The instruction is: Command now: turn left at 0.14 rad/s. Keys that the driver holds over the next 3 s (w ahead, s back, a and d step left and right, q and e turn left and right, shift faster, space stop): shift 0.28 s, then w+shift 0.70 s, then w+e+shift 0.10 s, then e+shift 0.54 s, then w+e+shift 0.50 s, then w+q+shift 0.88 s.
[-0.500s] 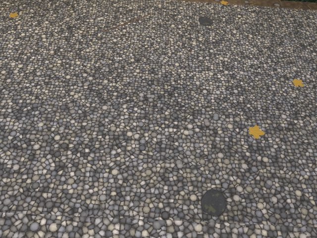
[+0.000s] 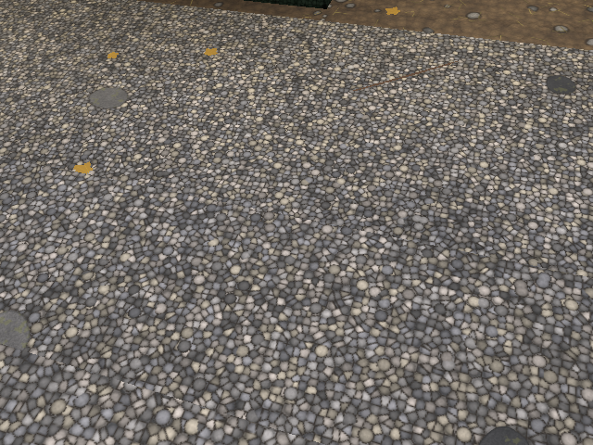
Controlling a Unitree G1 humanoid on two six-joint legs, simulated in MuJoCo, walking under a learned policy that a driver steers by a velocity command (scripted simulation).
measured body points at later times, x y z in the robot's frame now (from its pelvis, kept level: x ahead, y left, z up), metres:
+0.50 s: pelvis +0.06 -0.01 -0.01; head +0.06 -0.02 +0.44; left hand +0.15 +0.27 -0.13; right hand +0.05 -0.28 -0.15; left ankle -0.01 +0.12 -0.74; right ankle +0.04 -0.10 -0.71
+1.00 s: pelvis +0.34 -0.07 -0.02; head +0.36 -0.06 +0.43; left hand +0.22 +0.18 -0.15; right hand +0.59 -0.30 -0.10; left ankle +0.51 +0.07 -0.71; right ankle +0.14 -0.14 -0.74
